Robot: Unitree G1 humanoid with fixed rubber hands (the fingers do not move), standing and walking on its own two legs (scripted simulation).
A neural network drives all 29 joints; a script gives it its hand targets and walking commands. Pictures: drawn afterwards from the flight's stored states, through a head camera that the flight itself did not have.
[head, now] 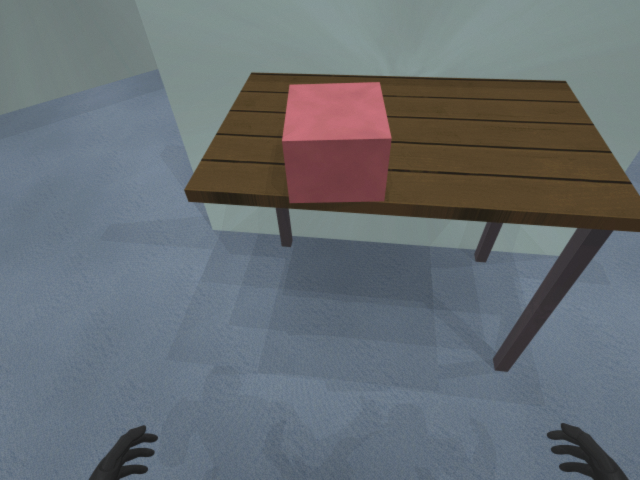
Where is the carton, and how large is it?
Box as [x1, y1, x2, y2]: [282, 82, 391, 202]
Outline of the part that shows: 379,82 289,85 282,137 289,202 375,201 384,199 391,138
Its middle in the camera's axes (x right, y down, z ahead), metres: +0.03 -0.20 +0.78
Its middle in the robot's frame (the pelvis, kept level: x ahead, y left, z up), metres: +0.73 +0.01 +0.03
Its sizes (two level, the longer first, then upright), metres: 0.210 0.187 0.142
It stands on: a table, 0.72 m high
